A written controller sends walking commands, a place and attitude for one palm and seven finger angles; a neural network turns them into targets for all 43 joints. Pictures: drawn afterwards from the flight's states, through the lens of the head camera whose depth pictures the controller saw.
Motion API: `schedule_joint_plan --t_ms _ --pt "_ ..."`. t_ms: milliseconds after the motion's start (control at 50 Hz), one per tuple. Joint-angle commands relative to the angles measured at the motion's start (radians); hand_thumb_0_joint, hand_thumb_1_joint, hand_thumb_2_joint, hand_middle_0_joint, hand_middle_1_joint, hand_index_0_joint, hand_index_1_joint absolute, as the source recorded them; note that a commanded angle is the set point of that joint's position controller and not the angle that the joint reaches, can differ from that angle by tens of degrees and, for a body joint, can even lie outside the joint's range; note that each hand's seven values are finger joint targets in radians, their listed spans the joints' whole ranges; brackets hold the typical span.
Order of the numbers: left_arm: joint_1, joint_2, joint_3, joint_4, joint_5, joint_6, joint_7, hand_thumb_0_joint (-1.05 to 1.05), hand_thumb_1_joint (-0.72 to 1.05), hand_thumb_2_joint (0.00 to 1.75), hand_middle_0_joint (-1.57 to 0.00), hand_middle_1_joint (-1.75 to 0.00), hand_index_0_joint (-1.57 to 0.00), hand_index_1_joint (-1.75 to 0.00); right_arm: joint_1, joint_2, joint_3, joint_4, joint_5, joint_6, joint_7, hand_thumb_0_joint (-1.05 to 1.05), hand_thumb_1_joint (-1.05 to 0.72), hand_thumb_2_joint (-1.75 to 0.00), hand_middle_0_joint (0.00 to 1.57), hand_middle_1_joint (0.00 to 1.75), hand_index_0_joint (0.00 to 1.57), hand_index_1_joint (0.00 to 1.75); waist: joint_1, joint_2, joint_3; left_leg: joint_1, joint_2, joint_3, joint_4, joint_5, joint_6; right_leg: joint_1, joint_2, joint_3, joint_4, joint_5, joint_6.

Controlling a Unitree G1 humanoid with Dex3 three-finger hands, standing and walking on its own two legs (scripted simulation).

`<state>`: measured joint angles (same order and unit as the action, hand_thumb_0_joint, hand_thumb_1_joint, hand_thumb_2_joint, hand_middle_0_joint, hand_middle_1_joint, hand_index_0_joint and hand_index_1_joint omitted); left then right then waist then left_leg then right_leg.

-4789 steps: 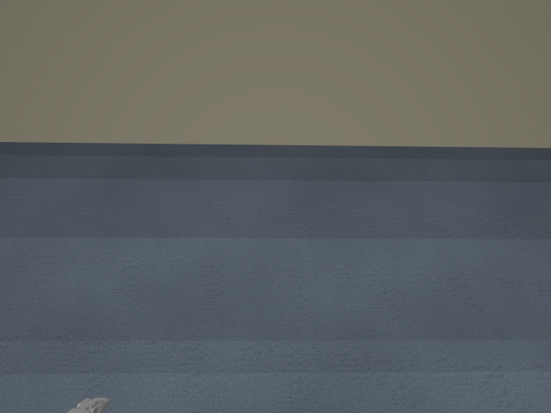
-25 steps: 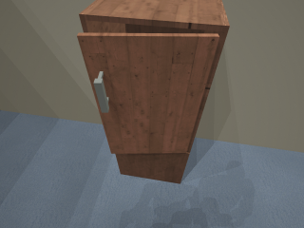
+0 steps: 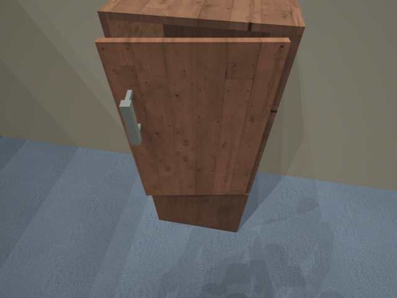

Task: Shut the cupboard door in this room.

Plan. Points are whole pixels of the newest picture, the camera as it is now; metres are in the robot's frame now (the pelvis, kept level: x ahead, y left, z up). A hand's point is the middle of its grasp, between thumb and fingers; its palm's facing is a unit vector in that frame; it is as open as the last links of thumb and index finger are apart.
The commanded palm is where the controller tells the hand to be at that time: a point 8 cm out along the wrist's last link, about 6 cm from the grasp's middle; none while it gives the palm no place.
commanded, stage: look again from close up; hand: left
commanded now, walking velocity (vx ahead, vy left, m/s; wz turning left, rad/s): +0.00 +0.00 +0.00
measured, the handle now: (132, 117) +0.48 +0.19 +0.09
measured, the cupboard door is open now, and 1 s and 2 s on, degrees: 10 10 10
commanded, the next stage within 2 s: raise the hand and make a fist in 0.46 s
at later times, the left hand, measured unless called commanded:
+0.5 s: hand out of the picture +0.06 +0.17 -0.17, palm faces +0.01 -0.98 -0.22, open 7.4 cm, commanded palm none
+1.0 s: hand (119, 291) +0.14 +0.17 -0.05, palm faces +0.14 -0.99 -0.02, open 6.1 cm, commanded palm +0.14 +0.22 -0.03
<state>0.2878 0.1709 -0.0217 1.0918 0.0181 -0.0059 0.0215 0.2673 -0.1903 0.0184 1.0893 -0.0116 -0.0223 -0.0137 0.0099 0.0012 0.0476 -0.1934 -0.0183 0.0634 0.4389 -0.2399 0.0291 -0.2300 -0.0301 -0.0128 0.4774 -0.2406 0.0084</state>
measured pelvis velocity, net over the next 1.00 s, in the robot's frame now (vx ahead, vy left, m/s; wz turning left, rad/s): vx -0.03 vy -0.03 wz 0.04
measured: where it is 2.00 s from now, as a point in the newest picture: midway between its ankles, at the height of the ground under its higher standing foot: outside the picture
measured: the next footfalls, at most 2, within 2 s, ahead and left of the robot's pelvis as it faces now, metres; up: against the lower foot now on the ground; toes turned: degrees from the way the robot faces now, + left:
none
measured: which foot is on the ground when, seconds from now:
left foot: down 0.00-1.00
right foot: down 0.00-1.00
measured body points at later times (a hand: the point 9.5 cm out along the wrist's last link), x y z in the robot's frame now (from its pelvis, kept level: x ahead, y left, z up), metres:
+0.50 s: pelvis +0.02 -0.01 +0.00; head +0.04 -0.01 +0.45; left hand +0.06 +0.22 -0.15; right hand +0.06 -0.24 -0.16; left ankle +0.00 +0.10 -0.74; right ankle +0.01 -0.12 -0.74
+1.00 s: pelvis -0.03 -0.03 -0.09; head +0.01 -0.03 +0.36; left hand +0.13 +0.22 -0.05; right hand +0.21 -0.26 -0.12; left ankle +0.00 +0.10 -0.74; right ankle +0.01 -0.12 -0.74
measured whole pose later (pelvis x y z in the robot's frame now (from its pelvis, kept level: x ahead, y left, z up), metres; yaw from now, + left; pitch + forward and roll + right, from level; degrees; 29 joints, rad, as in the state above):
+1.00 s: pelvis -0.03 -0.03 -0.09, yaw +2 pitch +11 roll +0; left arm 0.46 0.19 0.15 0.07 -0.27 -0.45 -0.26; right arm 0.17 -0.27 -0.05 0.49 0.02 -0.27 -0.04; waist 0.05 -0.02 -0.12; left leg -0.83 0.02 0.00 1.14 -0.51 -0.02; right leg -0.83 -0.02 -0.09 1.15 -0.51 -0.05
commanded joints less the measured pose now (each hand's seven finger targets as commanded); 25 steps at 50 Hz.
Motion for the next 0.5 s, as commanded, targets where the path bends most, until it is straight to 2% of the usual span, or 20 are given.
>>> schedule_joint_plan --t_ms 0,60,220,240,360,420,480 --pt "0.018 0.125 0.025 -0.030 -0.005 -0.025 0.010 0.00 0.90 0.90 -0.20 -0.30 -0.20 -0.30 0.026 -0.094 -0.025 -0.026 0.002 -0.016 -0.009 0.00 -0.90 -0.90 0.20 0.30 0.20 0.30 -0.007 -0.016 -0.008 -0.010 0.113 -0.108 -0.092 0.096 0.011 0.026 -0.077 0.085 -0.081 0.106 -0.042" --pt "0.013 0.125 0.026 -0.024 -0.007 -0.027 0.011 0.00 0.90 0.90 -0.20 -0.30 -0.20 -0.30 0.020 -0.095 -0.024 -0.014 0.001 -0.018 -0.011 0.00 -0.90 -0.90 0.20 0.30 0.20 0.30 -0.006 -0.009 -0.034 0.009 0.114 -0.101 -0.081 0.132 0.007 0.043 -0.083 0.087 -0.075 0.152 -0.043" --pt "-0.006 0.130 0.032 -0.023 -0.006 -0.028 0.013 0.00 0.90 0.90 -0.20 -0.30 -0.20 -0.30 0.009 -0.092 -0.026 0.001 -0.001 -0.018 -0.015 0.00 -0.90 -0.90 0.20 0.30 0.20 0.30 -0.003 0.008 -0.026 0.019 0.119 -0.095 -0.071 0.200 0.002 0.064 -0.084 0.078 -0.066 0.237 -0.045" --pt "-0.008 0.135 0.033 -0.024 -0.006 -0.028 0.013 0.00 0.90 0.90 -0.20 -0.30 -0.20 -0.30 0.006 -0.092 -0.027 0.001 -0.001 -0.018 -0.016 0.00 -0.90 -0.90 0.20 0.30 0.20 0.30 -0.004 -0.004 -0.031 0.026 0.120 -0.096 -0.069 0.205 0.001 0.066 -0.084 0.080 -0.067 0.245 -0.045" --pt "-0.024 0.139 0.035 -0.030 -0.006 -0.026 0.012 0.00 0.90 0.90 -0.20 -0.30 -0.20 -0.30 -0.006 -0.095 -0.028 0.003 -0.002 -0.015 -0.016 0.00 -0.90 -0.90 0.20 0.30 0.20 0.30 -0.003 -0.010 -0.011 0.022 0.120 -0.095 -0.082 0.175 -0.003 0.059 -0.084 0.081 -0.082 0.221 -0.046" --pt "-0.027 0.140 0.036 -0.032 -0.006 -0.026 0.012 0.00 0.90 0.90 -0.20 -0.30 -0.20 -0.30 -0.008 -0.098 -0.028 0.004 -0.002 -0.016 -0.017 0.00 -0.90 -0.90 0.20 0.30 0.20 0.30 -0.003 0.010 -0.014 0.029 0.121 -0.098 -0.085 0.195 -0.002 0.063 -0.081 0.081 -0.081 0.228 -0.047" --pt "-0.027 0.142 0.038 -0.031 -0.006 -0.026 0.011 0.00 0.90 0.90 -0.20 -0.30 -0.20 -0.30 -0.011 -0.102 -0.028 0.003 -0.003 -0.017 -0.017 0.00 -0.90 -0.90 0.20 0.30 0.20 0.30 -0.002 -0.002 -0.033 0.044 0.123 -0.098 -0.086 0.207 -0.002 0.072 -0.083 0.080 -0.082 0.237 -0.046"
